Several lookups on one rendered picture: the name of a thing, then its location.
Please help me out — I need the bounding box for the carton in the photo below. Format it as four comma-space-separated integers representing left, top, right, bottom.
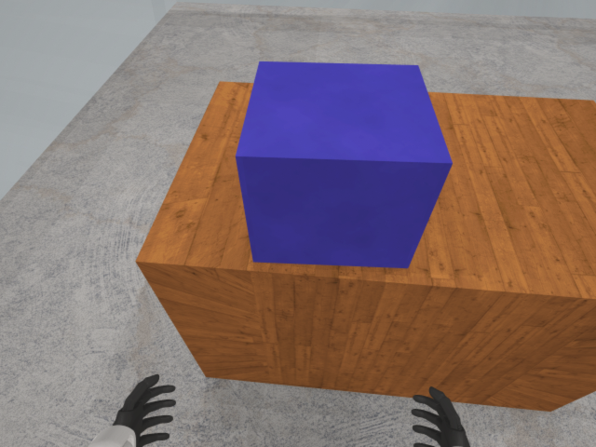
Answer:
236, 61, 453, 268

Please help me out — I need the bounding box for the right robot hand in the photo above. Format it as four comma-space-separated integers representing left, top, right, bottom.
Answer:
412, 386, 470, 447

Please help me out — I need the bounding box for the robot left forearm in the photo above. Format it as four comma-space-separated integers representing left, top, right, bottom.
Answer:
85, 425, 136, 447

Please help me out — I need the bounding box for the left robot hand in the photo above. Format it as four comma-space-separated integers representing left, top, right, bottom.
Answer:
113, 374, 176, 447

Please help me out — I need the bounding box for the pedestal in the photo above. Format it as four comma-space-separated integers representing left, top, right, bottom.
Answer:
135, 81, 596, 412

